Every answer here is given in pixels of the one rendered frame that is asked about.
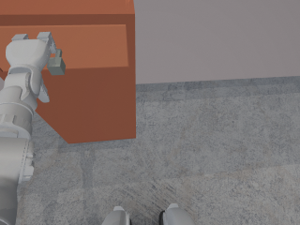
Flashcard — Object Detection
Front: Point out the robot left upper arm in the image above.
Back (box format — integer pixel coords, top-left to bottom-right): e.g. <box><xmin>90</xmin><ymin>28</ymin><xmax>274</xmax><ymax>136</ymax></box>
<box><xmin>0</xmin><ymin>137</ymin><xmax>36</xmax><ymax>225</ymax></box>

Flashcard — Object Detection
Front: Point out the left robot forearm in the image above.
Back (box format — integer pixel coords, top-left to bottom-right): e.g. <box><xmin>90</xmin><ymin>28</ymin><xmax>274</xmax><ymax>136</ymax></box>
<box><xmin>0</xmin><ymin>64</ymin><xmax>42</xmax><ymax>141</ymax></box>

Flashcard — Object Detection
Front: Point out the robot left thigh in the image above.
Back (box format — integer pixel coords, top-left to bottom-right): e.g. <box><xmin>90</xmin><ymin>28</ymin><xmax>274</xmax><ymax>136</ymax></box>
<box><xmin>101</xmin><ymin>210</ymin><xmax>130</xmax><ymax>225</ymax></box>

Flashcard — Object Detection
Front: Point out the robot right thigh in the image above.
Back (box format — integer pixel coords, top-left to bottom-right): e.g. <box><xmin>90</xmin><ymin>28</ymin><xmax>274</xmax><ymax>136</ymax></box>
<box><xmin>162</xmin><ymin>207</ymin><xmax>197</xmax><ymax>225</ymax></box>

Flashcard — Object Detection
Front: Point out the cabinet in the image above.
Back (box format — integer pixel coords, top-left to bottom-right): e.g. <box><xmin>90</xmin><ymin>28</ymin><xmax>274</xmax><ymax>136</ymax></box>
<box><xmin>0</xmin><ymin>0</ymin><xmax>136</xmax><ymax>144</ymax></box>

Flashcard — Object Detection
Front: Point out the left robot hand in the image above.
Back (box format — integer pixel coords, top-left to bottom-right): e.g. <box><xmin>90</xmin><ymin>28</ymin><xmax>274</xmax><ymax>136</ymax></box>
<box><xmin>6</xmin><ymin>31</ymin><xmax>57</xmax><ymax>103</ymax></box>

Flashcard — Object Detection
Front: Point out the robot thigh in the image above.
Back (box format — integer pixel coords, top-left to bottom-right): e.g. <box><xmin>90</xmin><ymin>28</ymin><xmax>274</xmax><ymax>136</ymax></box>
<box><xmin>162</xmin><ymin>207</ymin><xmax>197</xmax><ymax>225</ymax></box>
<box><xmin>101</xmin><ymin>210</ymin><xmax>130</xmax><ymax>225</ymax></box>

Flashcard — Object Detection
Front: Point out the handle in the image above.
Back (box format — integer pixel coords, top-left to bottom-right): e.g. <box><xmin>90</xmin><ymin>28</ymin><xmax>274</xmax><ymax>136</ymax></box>
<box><xmin>47</xmin><ymin>49</ymin><xmax>66</xmax><ymax>76</ymax></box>

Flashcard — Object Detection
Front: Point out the drawer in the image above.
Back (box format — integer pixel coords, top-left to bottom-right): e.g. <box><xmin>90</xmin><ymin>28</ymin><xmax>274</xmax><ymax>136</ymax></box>
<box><xmin>0</xmin><ymin>24</ymin><xmax>128</xmax><ymax>71</ymax></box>

